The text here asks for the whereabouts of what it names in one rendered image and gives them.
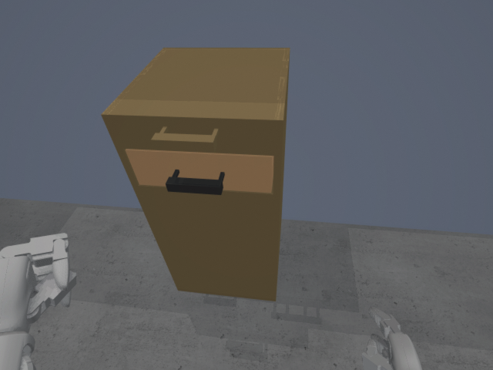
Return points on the robot left hand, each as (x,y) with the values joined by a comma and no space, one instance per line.
(18,280)

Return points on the handle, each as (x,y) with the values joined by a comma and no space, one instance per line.
(184,142)
(193,185)

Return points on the drawer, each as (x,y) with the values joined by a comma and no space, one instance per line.
(251,173)

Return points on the left robot forearm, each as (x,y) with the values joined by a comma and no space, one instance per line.
(16,348)

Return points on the cabinet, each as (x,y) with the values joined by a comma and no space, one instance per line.
(226,244)

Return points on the robot right hand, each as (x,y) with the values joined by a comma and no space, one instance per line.
(397,353)

